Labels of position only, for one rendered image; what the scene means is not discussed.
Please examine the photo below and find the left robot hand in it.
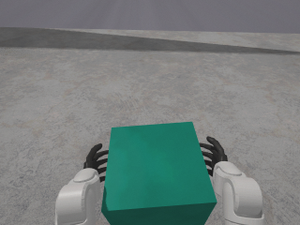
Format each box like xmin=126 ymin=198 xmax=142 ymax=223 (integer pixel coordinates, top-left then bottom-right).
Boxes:
xmin=83 ymin=143 xmax=109 ymax=183

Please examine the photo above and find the carton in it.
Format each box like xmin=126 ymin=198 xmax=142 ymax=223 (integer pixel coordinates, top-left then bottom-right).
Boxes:
xmin=101 ymin=121 xmax=218 ymax=225

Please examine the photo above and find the robot right forearm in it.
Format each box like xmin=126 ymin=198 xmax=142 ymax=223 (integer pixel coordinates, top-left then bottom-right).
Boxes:
xmin=213 ymin=161 xmax=265 ymax=225

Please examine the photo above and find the robot left forearm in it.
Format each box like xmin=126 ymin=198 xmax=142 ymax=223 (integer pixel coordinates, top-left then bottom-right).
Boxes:
xmin=54 ymin=168 xmax=101 ymax=225

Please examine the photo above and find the right robot hand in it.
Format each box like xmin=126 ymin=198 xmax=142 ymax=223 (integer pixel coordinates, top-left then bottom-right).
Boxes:
xmin=199 ymin=136 xmax=228 ymax=177

